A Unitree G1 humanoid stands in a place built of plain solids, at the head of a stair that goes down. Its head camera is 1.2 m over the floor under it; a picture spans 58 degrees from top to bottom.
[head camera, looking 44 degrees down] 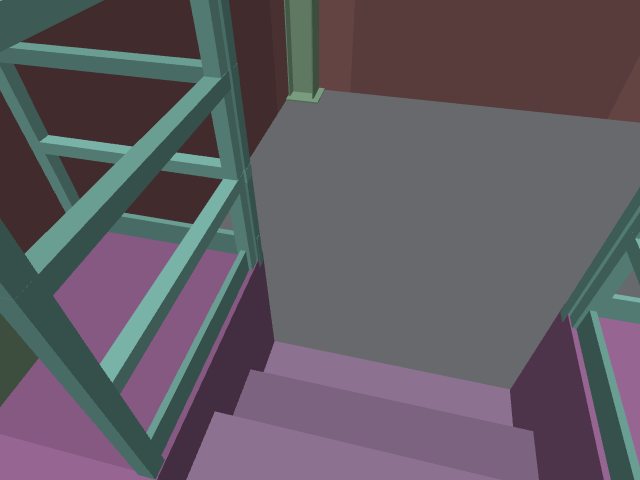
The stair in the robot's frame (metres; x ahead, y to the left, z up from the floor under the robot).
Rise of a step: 0.21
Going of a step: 0.28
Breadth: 1.12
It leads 13 degrees to the right of straight ahead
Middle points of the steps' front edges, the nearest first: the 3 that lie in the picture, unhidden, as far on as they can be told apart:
0.52 -0.19 -0.21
0.79 -0.25 -0.42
1.06 -0.32 -0.63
